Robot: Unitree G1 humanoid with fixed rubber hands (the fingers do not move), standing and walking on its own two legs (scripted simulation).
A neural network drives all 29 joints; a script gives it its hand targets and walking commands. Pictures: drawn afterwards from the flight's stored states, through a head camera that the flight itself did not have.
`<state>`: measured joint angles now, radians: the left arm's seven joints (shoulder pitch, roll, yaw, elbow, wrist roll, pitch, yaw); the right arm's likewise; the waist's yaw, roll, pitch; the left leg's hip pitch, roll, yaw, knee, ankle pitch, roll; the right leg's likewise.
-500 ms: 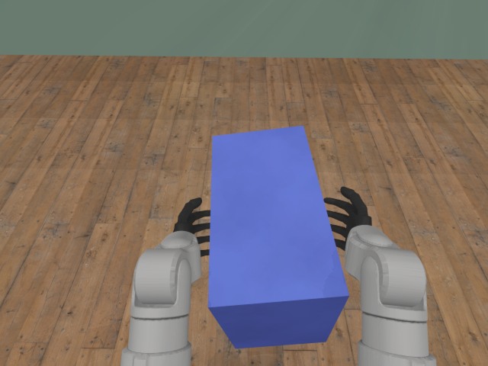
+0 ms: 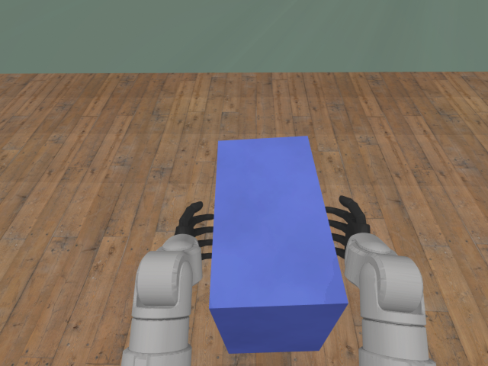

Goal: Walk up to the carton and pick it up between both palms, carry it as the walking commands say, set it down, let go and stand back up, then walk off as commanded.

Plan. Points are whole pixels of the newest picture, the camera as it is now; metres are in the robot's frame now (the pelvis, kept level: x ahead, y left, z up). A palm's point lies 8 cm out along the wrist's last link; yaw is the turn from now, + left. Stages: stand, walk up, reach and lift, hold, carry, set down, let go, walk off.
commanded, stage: carry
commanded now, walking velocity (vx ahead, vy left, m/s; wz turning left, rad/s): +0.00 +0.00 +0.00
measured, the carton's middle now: (268, 244) +0.34 +0.00 +0.00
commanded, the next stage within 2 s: hold in 1.52 s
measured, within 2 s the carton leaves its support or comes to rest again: neither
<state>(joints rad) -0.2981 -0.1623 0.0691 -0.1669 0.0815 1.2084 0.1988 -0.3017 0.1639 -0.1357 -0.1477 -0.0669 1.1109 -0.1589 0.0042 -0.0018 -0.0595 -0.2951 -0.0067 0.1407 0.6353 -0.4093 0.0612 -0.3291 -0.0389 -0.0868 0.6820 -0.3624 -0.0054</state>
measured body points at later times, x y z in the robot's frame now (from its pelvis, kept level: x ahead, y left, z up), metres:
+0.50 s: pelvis -0.05 -0.01 +0.00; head -0.07 -0.01 +0.45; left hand +0.24 +0.12 +0.06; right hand +0.25 -0.14 +0.06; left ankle -0.06 +0.07 -0.72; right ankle -0.05 -0.12 -0.72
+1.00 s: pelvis -0.12 -0.03 +0.00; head -0.18 -0.03 +0.44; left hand +0.17 +0.09 +0.04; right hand +0.17 -0.16 +0.04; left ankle -0.06 +0.07 -0.72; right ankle -0.05 -0.12 -0.72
